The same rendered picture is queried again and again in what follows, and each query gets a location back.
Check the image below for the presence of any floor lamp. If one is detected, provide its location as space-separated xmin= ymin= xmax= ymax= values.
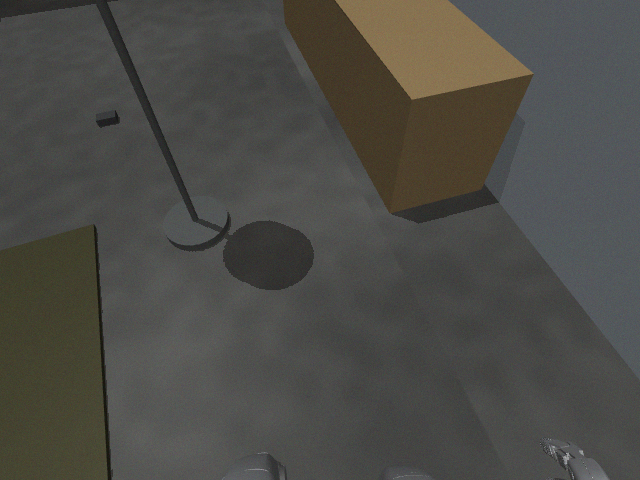
xmin=94 ymin=0 xmax=229 ymax=251

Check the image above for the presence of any small box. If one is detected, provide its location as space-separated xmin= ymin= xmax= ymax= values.
xmin=96 ymin=110 xmax=118 ymax=127

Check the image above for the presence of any right robot hand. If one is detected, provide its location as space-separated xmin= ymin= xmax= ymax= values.
xmin=540 ymin=438 xmax=610 ymax=480

